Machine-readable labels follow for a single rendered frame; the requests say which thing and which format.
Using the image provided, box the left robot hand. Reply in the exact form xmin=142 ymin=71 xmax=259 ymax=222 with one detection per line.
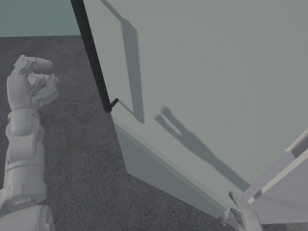
xmin=7 ymin=55 xmax=60 ymax=112

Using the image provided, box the left robot forearm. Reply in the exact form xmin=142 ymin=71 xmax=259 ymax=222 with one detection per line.
xmin=0 ymin=108 xmax=47 ymax=217

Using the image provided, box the handle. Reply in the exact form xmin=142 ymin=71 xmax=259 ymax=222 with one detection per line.
xmin=70 ymin=0 xmax=118 ymax=114

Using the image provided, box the robot left upper arm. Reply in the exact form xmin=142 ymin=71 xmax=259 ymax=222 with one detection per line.
xmin=0 ymin=204 xmax=56 ymax=231

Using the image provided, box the right robot hand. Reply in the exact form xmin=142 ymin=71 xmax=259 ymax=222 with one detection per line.
xmin=225 ymin=192 xmax=264 ymax=231

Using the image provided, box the fridge door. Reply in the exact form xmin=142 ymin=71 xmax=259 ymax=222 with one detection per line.
xmin=83 ymin=0 xmax=308 ymax=218

